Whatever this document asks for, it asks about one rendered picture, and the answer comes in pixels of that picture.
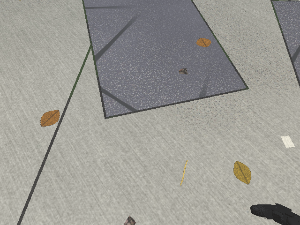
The robot right hand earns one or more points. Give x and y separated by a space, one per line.
279 213

